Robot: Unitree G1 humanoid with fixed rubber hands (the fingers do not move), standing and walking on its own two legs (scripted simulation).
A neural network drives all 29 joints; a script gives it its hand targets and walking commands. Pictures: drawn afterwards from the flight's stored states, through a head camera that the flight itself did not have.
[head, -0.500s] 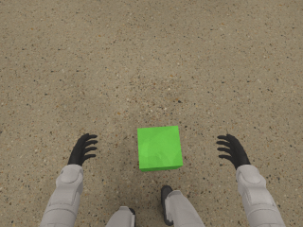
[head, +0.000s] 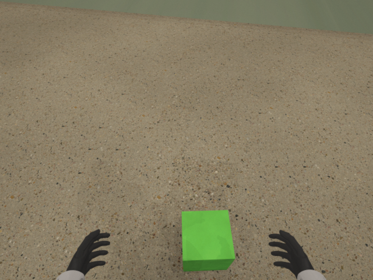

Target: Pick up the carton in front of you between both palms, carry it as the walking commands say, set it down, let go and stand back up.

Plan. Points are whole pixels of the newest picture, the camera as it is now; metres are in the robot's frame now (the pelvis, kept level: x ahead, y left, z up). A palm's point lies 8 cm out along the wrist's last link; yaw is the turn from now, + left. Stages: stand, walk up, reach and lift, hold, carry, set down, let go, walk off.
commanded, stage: let go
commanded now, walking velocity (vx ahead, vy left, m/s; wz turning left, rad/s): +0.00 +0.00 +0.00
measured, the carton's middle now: (204, 241) +0.37 -0.08 -0.65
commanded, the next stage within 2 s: stand in 0.22 s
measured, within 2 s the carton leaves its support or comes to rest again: neither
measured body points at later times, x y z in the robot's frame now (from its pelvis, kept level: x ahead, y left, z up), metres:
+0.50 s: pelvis +0.02 -0.01 -0.01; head +0.03 -0.02 +0.44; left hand +0.16 +0.29 -0.10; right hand +0.16 -0.29 -0.10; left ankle -0.07 +0.11 -0.74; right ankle +0.04 -0.12 -0.74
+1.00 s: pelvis +0.02 -0.01 -0.01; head +0.02 -0.02 +0.44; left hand +0.13 +0.29 -0.11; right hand +0.14 -0.30 -0.11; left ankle -0.07 +0.11 -0.74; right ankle +0.04 -0.12 -0.74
